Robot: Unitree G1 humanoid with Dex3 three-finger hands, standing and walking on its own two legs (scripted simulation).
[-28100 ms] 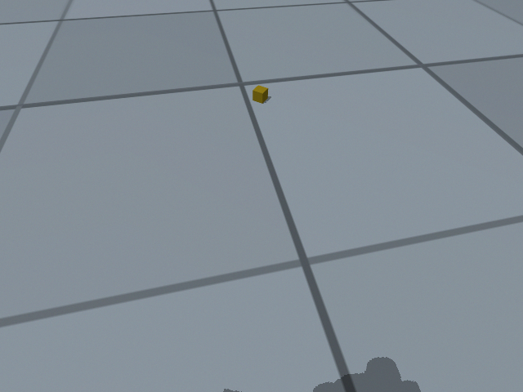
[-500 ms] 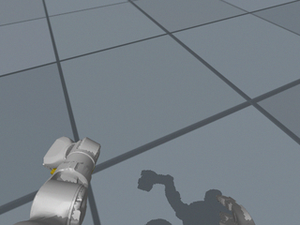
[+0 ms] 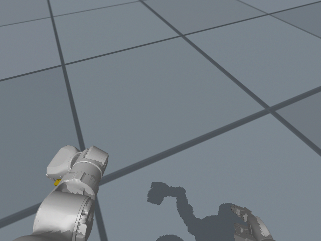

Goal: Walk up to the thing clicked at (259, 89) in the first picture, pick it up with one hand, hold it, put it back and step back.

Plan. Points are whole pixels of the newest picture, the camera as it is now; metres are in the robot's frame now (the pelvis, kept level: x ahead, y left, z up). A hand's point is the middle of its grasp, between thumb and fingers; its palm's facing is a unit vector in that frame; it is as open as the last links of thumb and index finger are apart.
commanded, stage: hold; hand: left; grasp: from above
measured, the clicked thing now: (79, 180) +0.31 +0.23 -0.07
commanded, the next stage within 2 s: crouch in 0.10 s
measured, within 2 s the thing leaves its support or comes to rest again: neither
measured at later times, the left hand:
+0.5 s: hand (80, 182) +0.30 +0.22 -0.06, palm faces -0.18 -0.41 -0.89, open 10.7 cm
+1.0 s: hand (98, 199) +0.34 +0.24 -0.30, palm faces -0.08 -0.43 -0.90, open 10.7 cm
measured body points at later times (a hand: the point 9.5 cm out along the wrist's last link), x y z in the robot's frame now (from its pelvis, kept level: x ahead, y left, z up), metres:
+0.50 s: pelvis -0.01 +0.00 -0.01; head +0.02 -0.01 +0.44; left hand +0.31 +0.24 -0.01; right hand +0.13 -0.26 -0.12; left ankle +0.00 +0.15 -0.72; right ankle -0.02 -0.12 -0.72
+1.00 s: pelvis -0.07 +0.01 -0.18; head +0.11 +0.04 +0.24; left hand +0.34 +0.26 -0.25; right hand -0.02 -0.26 -0.30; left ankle +0.00 +0.15 -0.72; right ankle -0.02 -0.11 -0.72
